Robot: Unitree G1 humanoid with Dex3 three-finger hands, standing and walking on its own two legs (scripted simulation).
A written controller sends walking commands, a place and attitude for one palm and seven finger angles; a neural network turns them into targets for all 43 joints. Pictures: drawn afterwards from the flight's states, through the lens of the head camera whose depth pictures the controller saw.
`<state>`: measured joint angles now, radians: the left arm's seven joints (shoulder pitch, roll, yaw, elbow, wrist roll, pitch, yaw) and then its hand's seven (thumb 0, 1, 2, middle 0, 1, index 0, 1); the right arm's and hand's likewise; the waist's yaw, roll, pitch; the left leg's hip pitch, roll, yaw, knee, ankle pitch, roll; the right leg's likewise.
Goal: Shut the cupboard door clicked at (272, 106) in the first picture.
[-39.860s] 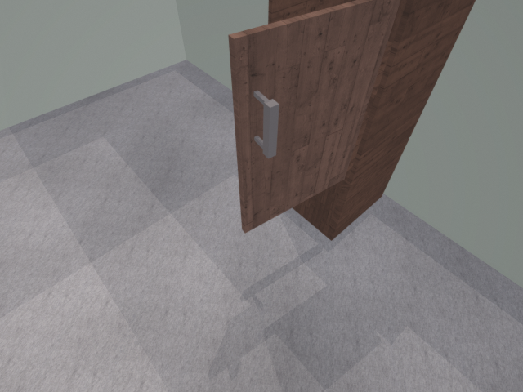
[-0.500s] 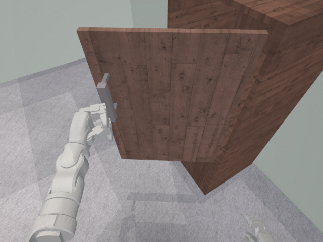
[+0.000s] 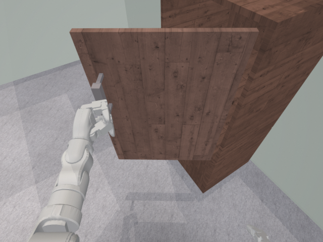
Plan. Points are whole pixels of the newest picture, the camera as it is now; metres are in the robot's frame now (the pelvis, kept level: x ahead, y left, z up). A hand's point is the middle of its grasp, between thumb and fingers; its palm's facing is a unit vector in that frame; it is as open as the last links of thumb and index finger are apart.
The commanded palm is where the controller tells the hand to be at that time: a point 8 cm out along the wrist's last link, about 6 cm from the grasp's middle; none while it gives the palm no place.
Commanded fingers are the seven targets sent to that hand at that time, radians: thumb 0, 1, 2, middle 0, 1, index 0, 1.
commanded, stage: push the door shut along its arc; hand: left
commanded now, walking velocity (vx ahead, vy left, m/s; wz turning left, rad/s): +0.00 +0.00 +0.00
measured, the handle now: (104, 98) +0.47 +0.18 +0.09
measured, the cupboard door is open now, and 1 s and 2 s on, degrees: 57 43 34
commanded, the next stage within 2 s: pull the fist back off the door in 1.98 s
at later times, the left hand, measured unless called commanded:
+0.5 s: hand (114, 109) +0.42 +0.14 +0.09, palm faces -0.08 -1.00 -0.03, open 3.1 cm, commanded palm +0.42 +0.18 +0.09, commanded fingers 0.00 0.90 0.90 -1.30 -1.50 -1.30 -1.50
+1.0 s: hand (126, 94) +0.48 +0.12 +0.09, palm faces -0.23 -0.97 -0.02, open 3.1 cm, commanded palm +0.49 +0.16 +0.09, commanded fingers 0.00 0.90 0.90 -1.30 -1.50 -1.30 -1.50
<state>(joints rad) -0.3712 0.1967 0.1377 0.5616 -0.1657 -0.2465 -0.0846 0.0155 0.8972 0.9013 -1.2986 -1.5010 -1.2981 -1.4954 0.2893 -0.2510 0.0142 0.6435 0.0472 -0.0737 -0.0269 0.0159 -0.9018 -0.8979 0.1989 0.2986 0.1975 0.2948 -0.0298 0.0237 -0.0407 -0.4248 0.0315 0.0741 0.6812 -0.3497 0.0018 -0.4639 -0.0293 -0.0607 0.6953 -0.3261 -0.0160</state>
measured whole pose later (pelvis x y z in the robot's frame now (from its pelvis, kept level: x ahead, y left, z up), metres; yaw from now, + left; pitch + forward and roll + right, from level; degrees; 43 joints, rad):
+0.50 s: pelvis -0.01 +0.00 -0.01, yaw +1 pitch +8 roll +0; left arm -0.70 0.28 0.18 0.96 -0.17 -0.32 -0.21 0.02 0.90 0.90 -1.32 -1.50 -1.32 -1.50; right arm 0.30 -0.27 0.02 0.67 0.05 -0.06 -0.04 0.01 -0.90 -0.90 0.20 0.30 0.20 0.29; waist -0.07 0.01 -0.04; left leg -0.53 0.03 0.05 0.74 -0.35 0.00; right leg -0.56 -0.04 -0.08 0.75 -0.33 -0.02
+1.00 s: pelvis -0.02 +0.01 -0.02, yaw +1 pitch +14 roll +0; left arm -1.02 0.41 0.22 1.24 -0.14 -0.32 -0.32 0.02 0.90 0.90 -1.30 -1.50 -1.29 -1.50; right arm 0.39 -0.29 0.03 0.70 0.02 -0.08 -0.03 0.01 -0.90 -0.90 0.20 0.30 0.20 0.29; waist -0.17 0.02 -0.04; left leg -0.72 0.03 0.05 0.83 -0.37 0.02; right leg -0.73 -0.04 -0.07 0.81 -0.33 -0.01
